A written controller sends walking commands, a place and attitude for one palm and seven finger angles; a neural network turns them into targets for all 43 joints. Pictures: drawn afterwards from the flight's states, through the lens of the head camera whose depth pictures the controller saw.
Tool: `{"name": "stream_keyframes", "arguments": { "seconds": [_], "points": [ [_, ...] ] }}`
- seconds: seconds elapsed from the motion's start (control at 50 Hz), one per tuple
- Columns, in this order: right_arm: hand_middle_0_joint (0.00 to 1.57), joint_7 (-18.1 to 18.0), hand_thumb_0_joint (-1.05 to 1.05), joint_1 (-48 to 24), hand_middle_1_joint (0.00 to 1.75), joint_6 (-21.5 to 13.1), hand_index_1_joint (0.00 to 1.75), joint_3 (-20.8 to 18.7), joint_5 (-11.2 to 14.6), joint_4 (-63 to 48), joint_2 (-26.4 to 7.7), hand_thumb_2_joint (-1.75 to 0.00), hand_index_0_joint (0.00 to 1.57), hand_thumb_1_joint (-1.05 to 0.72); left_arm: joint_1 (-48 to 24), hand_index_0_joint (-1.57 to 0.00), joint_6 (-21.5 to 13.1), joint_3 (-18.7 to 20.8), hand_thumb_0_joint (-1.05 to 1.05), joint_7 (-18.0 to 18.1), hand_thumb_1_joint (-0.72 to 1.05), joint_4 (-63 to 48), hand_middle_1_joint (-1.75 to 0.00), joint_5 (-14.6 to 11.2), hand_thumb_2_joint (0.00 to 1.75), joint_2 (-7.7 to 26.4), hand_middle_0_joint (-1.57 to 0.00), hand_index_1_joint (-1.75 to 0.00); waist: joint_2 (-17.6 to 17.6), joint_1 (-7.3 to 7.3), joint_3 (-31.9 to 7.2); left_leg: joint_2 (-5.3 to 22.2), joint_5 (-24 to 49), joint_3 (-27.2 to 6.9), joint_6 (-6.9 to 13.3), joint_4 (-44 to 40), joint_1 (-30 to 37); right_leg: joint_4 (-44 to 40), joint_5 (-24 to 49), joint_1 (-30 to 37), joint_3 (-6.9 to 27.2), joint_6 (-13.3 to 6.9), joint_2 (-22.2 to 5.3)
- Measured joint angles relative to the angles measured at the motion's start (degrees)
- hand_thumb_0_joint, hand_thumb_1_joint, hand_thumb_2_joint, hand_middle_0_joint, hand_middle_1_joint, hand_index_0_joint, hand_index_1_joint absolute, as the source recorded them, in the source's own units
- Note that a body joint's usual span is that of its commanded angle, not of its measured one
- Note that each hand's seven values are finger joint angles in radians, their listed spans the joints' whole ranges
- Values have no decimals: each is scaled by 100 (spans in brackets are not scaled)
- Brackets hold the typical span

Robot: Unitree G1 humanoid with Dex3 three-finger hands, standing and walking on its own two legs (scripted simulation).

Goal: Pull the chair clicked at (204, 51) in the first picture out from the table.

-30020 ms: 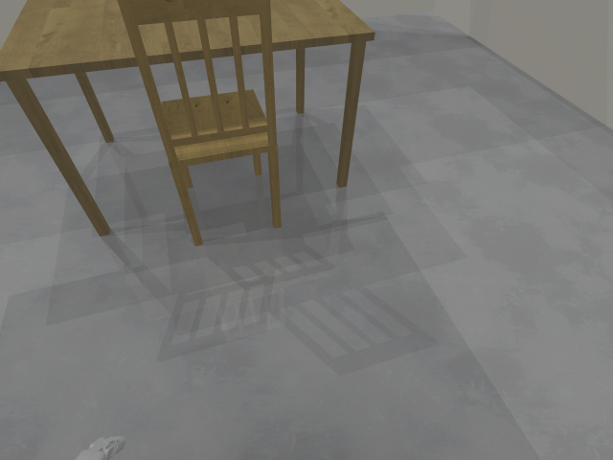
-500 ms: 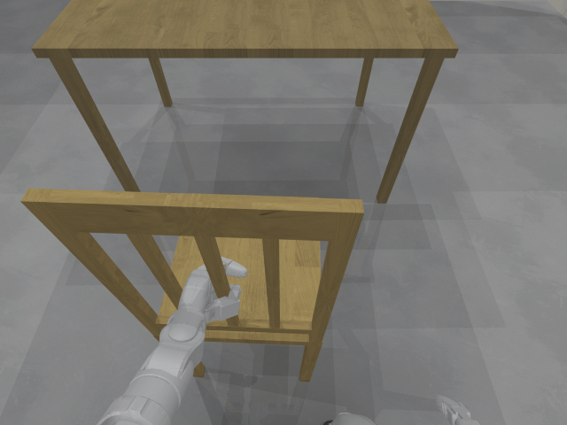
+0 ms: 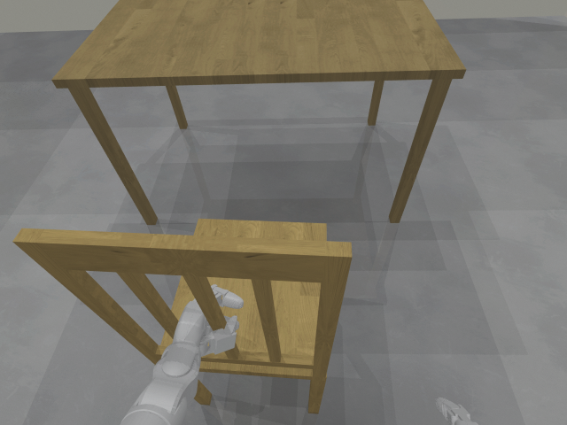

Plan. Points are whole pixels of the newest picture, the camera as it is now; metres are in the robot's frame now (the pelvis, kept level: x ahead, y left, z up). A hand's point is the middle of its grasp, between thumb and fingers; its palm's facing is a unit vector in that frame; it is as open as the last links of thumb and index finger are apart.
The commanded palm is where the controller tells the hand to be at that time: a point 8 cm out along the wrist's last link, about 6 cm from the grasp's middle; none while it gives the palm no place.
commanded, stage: stop walking, hand still on the chair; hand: left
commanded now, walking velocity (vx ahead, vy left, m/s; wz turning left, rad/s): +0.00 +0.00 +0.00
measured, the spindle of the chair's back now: (217, 322) +0.28 +0.13 -0.07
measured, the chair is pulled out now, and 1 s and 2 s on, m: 0.57 0.57 0.57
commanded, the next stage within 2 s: open the thumb and straighten the fingers in 0.10 s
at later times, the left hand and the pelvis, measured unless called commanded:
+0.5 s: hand (221, 326) +0.28 +0.12 -0.07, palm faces -0.08 -0.99 -0.14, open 9.5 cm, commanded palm +0.26 +0.17 -0.05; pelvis +0.00 +0.01 -0.02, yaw +2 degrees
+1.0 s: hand (222, 323) +0.28 +0.12 -0.08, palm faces -0.06 -0.99 -0.15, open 17.3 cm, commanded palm +0.27 +0.17 -0.05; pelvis +0.02 +0.01 -0.04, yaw +3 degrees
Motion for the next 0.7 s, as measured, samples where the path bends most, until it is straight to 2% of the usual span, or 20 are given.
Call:
{"name": "stream_keyframes", "arguments": {
  "seconds": [0.22,0.28,0.32,0.4,0.52,0.6,0.7],
  "points": [
    [20,-46,1,-202,30,154,30,-20,22,-217,-60,-90,20,-91,-41,-49,223,-22,3,40,69,-89,-131,45,84,43,-35,-145,-158,-21,-37,-16,44,-22,11,-35,16,-64,49,40,-22,10,-16],
    [20,138,1,-126,30,67,30,44,148,-274,-46,-90,20,-91,89,-49,292,24,3,-5,69,-358,-133,-94,83,111,-36,-145,-283,-188,-241,-74,3,-102,34,173,-362,165,-32,-306,-89,23,-92],
    [20,245,1,-63,30,-21,30,60,174,-326,-50,-90,20,-91,147,-49,297,64,3,-43,65,-589,-136,-112,80,179,-39,-145,-361,-243,-290,-95,-71,-139,42,384,-615,361,-115,-537,-114,26,-123],
    [21,396,1,106,30,-198,30,8,137,-427,-137,-90,20,-91,224,-49,380,-3,2,-56,45,-1054,-140,-12,69,291,-44,-145,-319,-264,-363,-109,-253,-169,66,816,-1092,683,-239,-955,-126,43,-151],
    [20,457,1,245,30,-290,30,-25,93,-408,-240,-90,20,-91,287,-47,769,88,1,-117,-4,-1421,-137,-91,44,257,-45,-138,-96,-280,-524,-158,-488,-124,133,1247,-1562,1069,-425,-1424,-58,116,-211],
    [20,452,1,349,30,-373,30,-26,62,-444,-202,-90,20,-91,439,-41,968,77,0,-105,-29,-1714,-122,-119,32,185,-41,-122,-30,-270,-655,-190,-621,-94,155,1433,-1741,1293,-568,-1630,-16,146,-249],
    [20,458,2,408,30,-463,30,-15,27,-543,-141,-90,20,-91,763,-32,1154,-19,-1,-45,-45,-2229,-94,-55,24,115,-32,-94,0,-235,-797,-194,-789,-86,157,1640,-1874,1521,-743,-1779,1,158,-260]
  ]
}}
